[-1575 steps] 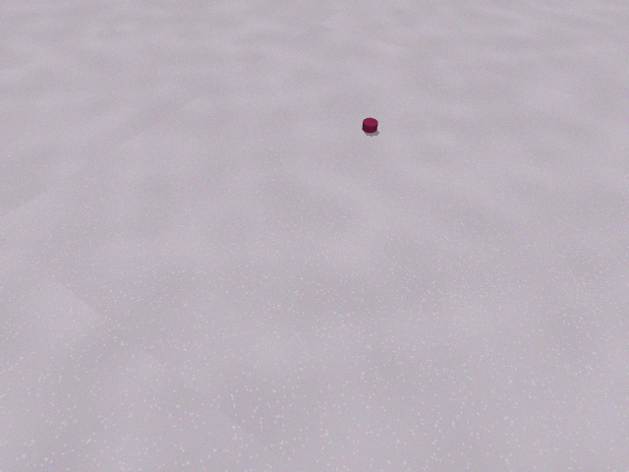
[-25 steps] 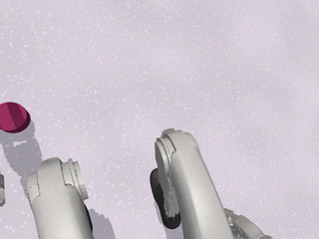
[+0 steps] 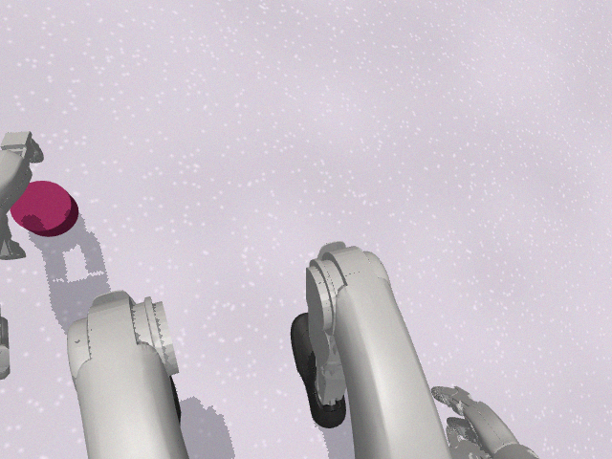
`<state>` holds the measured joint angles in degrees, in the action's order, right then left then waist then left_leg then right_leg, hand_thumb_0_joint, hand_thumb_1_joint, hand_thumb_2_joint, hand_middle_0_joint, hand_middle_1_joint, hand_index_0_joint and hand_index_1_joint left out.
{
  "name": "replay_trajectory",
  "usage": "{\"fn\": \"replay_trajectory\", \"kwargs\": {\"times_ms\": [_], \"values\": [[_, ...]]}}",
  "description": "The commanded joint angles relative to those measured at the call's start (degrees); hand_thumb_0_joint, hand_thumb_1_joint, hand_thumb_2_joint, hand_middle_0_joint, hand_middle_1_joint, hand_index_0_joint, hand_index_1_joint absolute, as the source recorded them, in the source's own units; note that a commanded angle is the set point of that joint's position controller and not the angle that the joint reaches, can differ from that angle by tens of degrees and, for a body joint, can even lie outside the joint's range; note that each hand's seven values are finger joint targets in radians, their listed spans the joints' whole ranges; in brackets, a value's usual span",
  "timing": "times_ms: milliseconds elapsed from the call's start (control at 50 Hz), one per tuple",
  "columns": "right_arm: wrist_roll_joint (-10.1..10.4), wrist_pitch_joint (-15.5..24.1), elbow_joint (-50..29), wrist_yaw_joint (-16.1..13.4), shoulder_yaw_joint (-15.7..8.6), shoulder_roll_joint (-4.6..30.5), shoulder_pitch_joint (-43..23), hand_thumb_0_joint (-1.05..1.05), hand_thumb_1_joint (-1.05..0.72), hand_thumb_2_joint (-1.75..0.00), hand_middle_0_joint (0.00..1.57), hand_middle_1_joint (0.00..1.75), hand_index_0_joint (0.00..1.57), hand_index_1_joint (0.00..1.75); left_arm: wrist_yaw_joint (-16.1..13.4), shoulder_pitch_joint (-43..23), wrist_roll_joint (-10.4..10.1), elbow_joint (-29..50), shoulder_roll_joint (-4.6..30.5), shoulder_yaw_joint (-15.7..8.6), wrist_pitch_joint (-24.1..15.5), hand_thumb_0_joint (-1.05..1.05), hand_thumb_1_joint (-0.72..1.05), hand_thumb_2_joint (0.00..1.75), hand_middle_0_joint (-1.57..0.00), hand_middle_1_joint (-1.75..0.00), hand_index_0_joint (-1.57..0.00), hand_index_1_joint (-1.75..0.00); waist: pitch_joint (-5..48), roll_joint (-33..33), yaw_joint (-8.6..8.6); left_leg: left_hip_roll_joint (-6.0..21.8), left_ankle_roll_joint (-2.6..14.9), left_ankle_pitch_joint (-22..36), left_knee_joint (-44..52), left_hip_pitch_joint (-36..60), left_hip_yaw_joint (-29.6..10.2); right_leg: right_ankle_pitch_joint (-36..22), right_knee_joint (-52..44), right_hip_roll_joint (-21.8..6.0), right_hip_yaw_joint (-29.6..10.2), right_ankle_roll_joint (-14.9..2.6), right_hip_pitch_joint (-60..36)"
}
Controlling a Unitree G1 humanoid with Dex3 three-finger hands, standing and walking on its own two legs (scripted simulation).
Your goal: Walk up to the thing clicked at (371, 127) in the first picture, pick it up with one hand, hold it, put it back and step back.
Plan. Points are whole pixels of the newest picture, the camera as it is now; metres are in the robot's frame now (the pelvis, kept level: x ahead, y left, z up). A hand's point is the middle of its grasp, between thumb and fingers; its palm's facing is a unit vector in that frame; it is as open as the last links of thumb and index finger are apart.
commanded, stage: withdraw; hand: left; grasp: from above
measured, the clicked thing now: (46, 209) +0.50 +0.28 -0.31
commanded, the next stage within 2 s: home in 0.02 s
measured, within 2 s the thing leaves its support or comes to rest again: neither
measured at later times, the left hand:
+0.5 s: hand out of the picture +0.43 +0.31 -0.07, palm faces -0.37 -0.29 -0.88, open 11.2 cm
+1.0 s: hand out of the picture +0.27 +0.24 +0.14, palm faces -0.04 -0.89 -0.45, open 7.4 cm
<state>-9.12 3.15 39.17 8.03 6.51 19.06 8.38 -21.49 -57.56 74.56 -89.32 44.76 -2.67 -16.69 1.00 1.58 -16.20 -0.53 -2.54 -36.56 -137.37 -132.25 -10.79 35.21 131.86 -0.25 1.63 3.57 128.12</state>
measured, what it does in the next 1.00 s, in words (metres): rises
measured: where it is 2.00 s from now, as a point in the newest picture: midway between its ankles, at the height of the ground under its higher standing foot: (248, 419)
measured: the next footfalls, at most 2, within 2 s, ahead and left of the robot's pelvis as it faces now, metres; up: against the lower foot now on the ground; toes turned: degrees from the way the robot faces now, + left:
none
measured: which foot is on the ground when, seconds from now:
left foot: down 0.00-1.00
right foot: down 0.00-1.00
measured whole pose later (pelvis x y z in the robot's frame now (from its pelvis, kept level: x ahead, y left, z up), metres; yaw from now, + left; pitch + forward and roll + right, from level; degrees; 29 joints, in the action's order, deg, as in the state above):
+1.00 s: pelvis +0.03 +0.00 +0.23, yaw +6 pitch +26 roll -4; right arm 1.8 3.5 30.0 -1.8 0.8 12.8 3.7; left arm -2.5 3.1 10.3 -9.9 19.9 -1.6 15.6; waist 10.9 -1.5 -2.8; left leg 1.8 -1.6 -34.7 -95.3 -86.9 -5.4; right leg 33.8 91.9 -2.6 1.8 2.7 84.0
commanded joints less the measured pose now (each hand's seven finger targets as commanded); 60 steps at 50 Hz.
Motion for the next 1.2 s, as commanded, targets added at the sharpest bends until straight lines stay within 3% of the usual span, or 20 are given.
{"fn": "replay_trajectory", "kwargs": {"times_ms": [0, 60, 100, 120, 160, 180, 240, 280, 340, 400, 460, 540, 620, 680, 760, 780, 820, 940, 1060, 1180], "values": [[-1.68, 1.87, -0.19, -0.7, -3.97, 13.53, 10.77, 0.0, -0.9, -0.9, 0.2, 0.3, 0.2, 0.3, -8.22, -21.53, 1.39, 8.65, 19.71, -5.67, -0.29, 0.0, -0.52, 1.0, -0.07, -1.02, -0.07, -1.01, 38.11, -21.4, -0.32, -0.33, 3.15, 2.8, 12.36, 27.94, 8.21, -3.12, -11.49, 2.15, 6.83, -5.57, -16.81], [-2.24, 2.46, 0.47, -0.38, -5.4, 13.84, 11.02, 0.0, -0.9, -0.9, 0.2, 0.3, 0.2, 0.3, -10.27, -18.27, 0.89, 13.19, 20.13, -8.19, 1.6, 0.0, -0.51, 0.99, -0.07, -1.0, -0.08, -1.0, 41.78, -25.71, 0.69, -0.38, 2.83, 5.79, 12.2, 31.19, 8.94, -7.17, -9.9, 1.74, 7.45, -5.46, -16.38], [-1.88, 2.83, 0.77, 0.15, -6.28, 13.62, 10.87, 0.0, -0.88, -0.89, 0.2, 0.3, 0.2, 0.3, -9.91, -16.18, -0.53, 15.85, 19.11, -7.96, 3.4, 0.0, -0.35, 0.88, -0.23, -0.84, -0.21, -0.84, 44.36, -28.14, 1.58, -0.29, 2.51, 6.64, 12.77, 33.12, 9.1, -8.11, -9.16, 1.6, 7.44, -5.9, -16.06], [-1.71, 2.95, 0.9, 0.43, -7.16, 13.91, 11.45, 0.0, -0.89, -0.89, 0.2, 0.3, 0.2, 0.3, -9.3, -15.74, -1.68, 17.67, 18.58, -8.13, 4.38, 0.0, -0.43, 0.94, -0.15, -0.92, -0.13, -0.92, 45.64, -28.4, 1.45, -0.25, 2.53, 7.41, 13.14, 34.48, 9.13, -9.05, -9.3, 1.42, 7.67, -5.8, -15.98], [-0.67, 2.66, 1.13, 0.65, -8.31, 13.99, 12.26, 0.0, -0.88, -0.9, 0.2, 0.3, 0.2, 0.3, -7.72, -13.3, -4.05, 22.32, 17.94, -8.26, 6.13, 0.0, -0.27, 0.88, -0.24, -0.76, -0.21, -0.76, 49.24, -28.4, 3.0, -0.18, 2.68, 9.2, 13.99, 35.4, 9.3, -10.87, -10.25, 1.27, 7.29, -5.76, -18.08], [-0.01, 2.4, 1.46, 0.83, -8.93, 13.77, 12.62, 0.0, -0.89, -0.89, 0.2, 0.3, 0.2, 0.3, -6.72, -11.02, -5.2, 23.33, 17.9, -8.39, 7.03, 0.0, -0.35, 0.92, -0.16, -0.84, -0.14, -0.84, 50.85, -29.05, 4.18, -0.15, 2.72, 10.51, 14.72, 35.85, 9.64, -12.04, -10.74, 1.34, 6.83, -5.86, -19.93], [1.49, 1.63, 2.46, 1.25, -10.47, 13.13, 14.74, 0.0, -0.89, -0.9, 0.2, 0.3, 0.2, 0.3, -2.41, -9.05, -8.53, 24.7, 12.48, -6.15, 8.86, 0.0, -0.15, 0.8, -0.22, -0.6, -0.2, -0.6, 47.33, -25.22, 3.57, -0.28, 2.94, 9.88, 17.06, 34.67, 9.09, -11.18, -12.53, 1.17, 6.96, -5.89, -19.0], [2.56, 1.07, 1.99, 1.38, -11.44, 13.23, 16.0, 0.0, -0.89, -0.9, 0.2, 0.3, 0.2, 0.3, 0.6, -7.48, -10.79, 29.47, 13.34, -7.3, 9.42, 0.0, -0.02, 0.77, -0.2, -0.48, -0.19, -0.5, 50.65, -22.94, 5.05, -0.39, 3.22, 12.3, 17.53, 36.63, 8.97, -13.01, -13.95, 1.15, 6.58, -5.88, -22.52], [4.39, -0.26, 0.04, 1.56, -12.18, 11.82, 14.78, 0.0, -0.89, -0.9, 0.2, 0.3, 0.2, 0.3, 5.36, 1.74, -15.76, 35.29, 7.41, -5.56, 10.79, 0.0, 0.21, 0.81, -0.2, -0.43, -0.19, -0.44, 51.24, -19.75, 7.62, -0.49, 3.33, 13.23, 21.48, 38.46, 8.6, -13.59, -17.16, 0.94, 6.09, -5.75, -26.93], [6.26, -1.63, -2.6, 0.91, -12.79, 11.04, 12.67, 0.0, -0.9, -0.9, 0.2, 0.3, 0.2, 0.3, 9.87, 7.86, -22.27, 45.65, 4.72, -5.96, 12.46, 0.0, 0.45, 0.82, -0.2, -0.35, -0.19, -0.36, 50.08, -15.99, 8.63, -0.3, 3.64, 12.55, 25.49, 40.1, 7.61, -13.63, -21.15, 0.83, 5.6, -5.38, -29.84], [7.27, -2.4, -4.4, -0.09, -12.75, 10.04, 9.7, 0.0, -0.9, -0.9, 0.2, 0.3, 0.2, 0.3, 13.95, 16.39, -28.43, 49.23, 0.65, -5.6, 14.23, 0.0, 0.69, 0.87, -0.2, -0.31, -0.2, -0.31, 43.37, -10.35, 8.98, -0.28, 4.05, 8.73, 28.33, 37.5, 7.06, -10.69, -24.74, 0.84, 4.93, -5.3, -30.71], [8.13, -2.3, -7.57, -1.47, -13.07, 7.96, 5.95, 0.0, -0.9, -0.9, 0.2, 0.3, 0.2, 0.3, 17.31, 22.21, -36.31, 63.14, -2.68, -4.82, 15.57, 0.0, 0.9, 0.9, -0.2, -0.3, -0.2, -0.3, 44.14, -9.7, 10.92, 0.25, 4.35, 5.02, 33.73, 40.36, 7.57, -7.94, -30.0, 0.78, 3.43, -5.03, -36.54], [9.06, -1.84, -9.45, -3.37, -12.92, 7.31, 2.62, 0.0, -0.9, -0.9, 0.2, 0.3, 0.2, 0.3, 18.58, 26.16, -42.42, 71.84, -6.76, -3.23, 16.82, 0.0, 0.9, 0.9, -0.2, -0.3, -0.2, -0.3, 40.32, -11.4, 11.06, 1.18, 3.68, 2.6, 39.99, 47.03, 5.87, -5.96, -33.56, 0.23, 3.08, -5.1, -36.38], [9.57, -1.08, -11.13, -4.77, -12.36, 6.6, 0.55, 0.0, -0.9, -0.9, 0.2, 0.3, 0.2, 0.3, 18.3, 30.75, -46.22, 76.3, -7.33, -4.74, 18.66, 0.0, 0.9, 0.9, -0.2, -0.3, -0.2, -0.3, 39.55, -11.96, 12.26, 1.38, 3.5, -0.58, 44.43, 50.91, 5.7, -3.23, -37.07, 0.24, 2.78, -5.06, -39.44], [10.17, 0.36, -13.17, -6.89, -11.97, 5.71, -1.28, 0.0, -0.9, -0.9, 0.2, 0.3, 0.2, 0.3, 18.44, 38.03, -52.39, 84.37, -11.68, -3.17, 22.43, 0.0, 0.9, 0.9, -0.2, -0.3, -0.2, -0.3, 40.34, -11.59, 11.97, 1.26, 3.32, -0.09, 49.22, 57.1, 6.28, -3.11, -42.87, 0.01, 1.96, -4.95, -45.33], [10.41, 0.62, -13.63, -7.5, -11.87, 5.62, -1.75, 0.0, -0.9, -0.9, 0.2, 0.3, 0.2, 0.3, 18.15, 40.49, -53.74, 85.34, -10.9, -4.42, 23.75, 0.0, 0.9, 0.9, -0.2, -0.3, -0.2, -0.3, 40.5, -10.74, 12.6, 1.24, 3.36, -0.12, 50.43, 58.69, 6.38, -2.91, -44.66, -0.04, 1.59, -4.85, -47.3], [10.66, 1.17, -14.08, -8.56, -11.27, 4.96, -2.87, 0.0, -0.9, -0.9, 0.2, 0.3, 0.2, 0.3, 18.02, 44.83, -56.88, 86.81, -13.84, -2.71, 25.9, 0.0, 0.9, 0.9, -0.2, -0.3, -0.2, -0.3, 37.05, -10.23, 11.72, 1.18, 3.32, -1.11, 53.29, 60.11, 6.13, -2.07, -47.39, -0.08, 1.41, -4.67, -49.14], [11.17, 3.3, -15.9, -11.15, -9.64, 2.62, -2.77, 0.0, -0.9, -0.9, 0.2, 0.3, 0.2, 0.3, 17.1, 55.18, -66.51, 92.47, -15.98, -3.91, 31.28, 0.0, 0.9, 0.9, -0.2, -0.3, -0.2, -0.3, 32.22, -7.43, 11.89, 1.15, 3.71, -0.53, 60.49, 66.61, 6.39, -1.73, -56.75, -0.01, 0.32, -4.38, -59.37], [11.51, 5.23, -16.26, -13.83, -7.9, 1.11, 0.43, 0.0, -0.9, -0.9, 0.2, 0.3, 0.2, 0.3, 15.99, 63.91, -72.0, 96.49, -20.62, -3.69, 35.73, 0.0, 0.9, 0.9, -0.2, -0.3, -0.2, -0.3, 27.68, -8.12, 12.17, 1.75, 2.89, 4.13, 69.88, 77.05, 4.47, -6.37, -64.18, 0.02, 0.63, -4.24, -68.07], [11.43, 8.08, -16.72, -17.29, -7.04, -0.03, 3.27, 0.0, -0.9, -0.9, 0.2, 0.3, 0.2, 0.3, 15.96, 72.21, -76.55, 100.71, -24.35, -4.13, 38.63, 0.0, 0.9, 0.9, -0.2, -0.3, -0.2, -0.3, 23.85, -7.7, 12.24, 1.48, 2.7, 12.08, 76.84, 84.84, 6.31, -12.68, -73.21, 0.54, 0.85, -4.04, -79.54]]}}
